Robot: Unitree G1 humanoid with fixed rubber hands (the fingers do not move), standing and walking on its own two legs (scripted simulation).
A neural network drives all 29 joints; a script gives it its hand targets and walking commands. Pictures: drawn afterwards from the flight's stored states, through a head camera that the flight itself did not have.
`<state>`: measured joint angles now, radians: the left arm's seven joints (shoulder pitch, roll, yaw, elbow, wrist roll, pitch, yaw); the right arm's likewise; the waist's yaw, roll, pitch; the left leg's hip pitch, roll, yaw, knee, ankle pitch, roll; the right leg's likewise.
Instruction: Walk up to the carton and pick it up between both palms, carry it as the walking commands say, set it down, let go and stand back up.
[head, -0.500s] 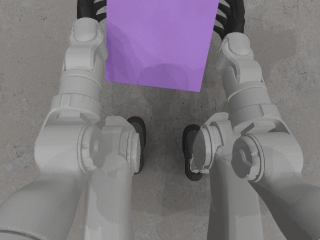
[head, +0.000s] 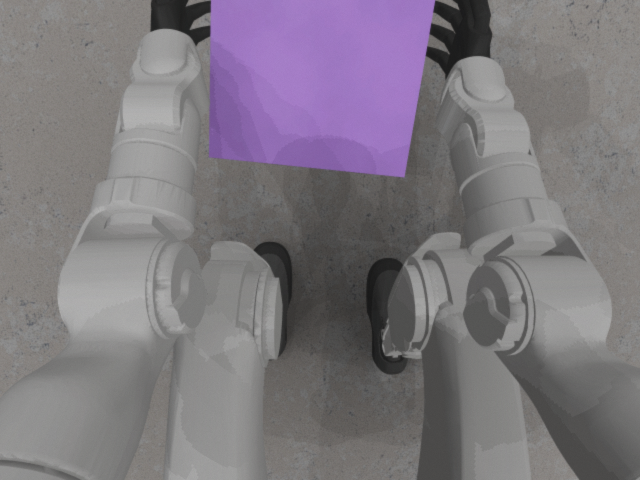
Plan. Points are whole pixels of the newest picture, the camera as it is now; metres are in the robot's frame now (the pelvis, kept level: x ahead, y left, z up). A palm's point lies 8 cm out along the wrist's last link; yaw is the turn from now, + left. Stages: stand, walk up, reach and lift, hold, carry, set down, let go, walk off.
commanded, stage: set down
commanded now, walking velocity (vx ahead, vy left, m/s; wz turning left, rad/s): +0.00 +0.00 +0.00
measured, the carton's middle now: (317, 68) +0.52 +0.01 -0.26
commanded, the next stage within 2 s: none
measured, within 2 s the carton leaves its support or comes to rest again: rests again in 0.66 s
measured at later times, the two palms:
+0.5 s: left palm (174, 28) +0.54 +0.16 -0.16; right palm (464, 52) +0.52 -0.13 -0.17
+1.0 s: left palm (176, 25) +0.54 +0.16 -0.17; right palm (464, 49) +0.52 -0.14 -0.17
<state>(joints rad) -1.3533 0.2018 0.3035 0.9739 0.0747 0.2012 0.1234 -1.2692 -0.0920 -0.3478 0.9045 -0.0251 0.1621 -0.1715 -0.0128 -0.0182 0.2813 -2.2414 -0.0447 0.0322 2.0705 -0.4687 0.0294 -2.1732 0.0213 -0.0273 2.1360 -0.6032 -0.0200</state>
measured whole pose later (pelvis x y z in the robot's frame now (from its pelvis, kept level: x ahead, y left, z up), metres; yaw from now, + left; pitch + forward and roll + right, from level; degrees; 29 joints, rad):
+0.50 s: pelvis +0.00 +0.00 -0.01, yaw +0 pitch +39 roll -2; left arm -1.37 0.21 0.30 0.98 0.10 0.19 0.07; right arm -1.29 -0.10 -0.42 0.92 -0.08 0.16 -0.11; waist -0.01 -0.03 0.25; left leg -2.30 -0.05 0.03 2.09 -0.47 0.04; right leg -2.22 0.02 -0.03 2.15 -0.61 -0.01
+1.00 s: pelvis +0.01 +0.00 -0.01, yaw +0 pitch +39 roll -2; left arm -1.37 0.21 0.30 1.00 0.11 0.17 0.07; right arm -1.29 -0.10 -0.44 0.94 -0.10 0.14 -0.09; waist -0.01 -0.03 0.25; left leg -2.30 -0.05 0.03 2.10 -0.48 0.04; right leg -2.22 0.02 -0.03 2.16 -0.63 -0.01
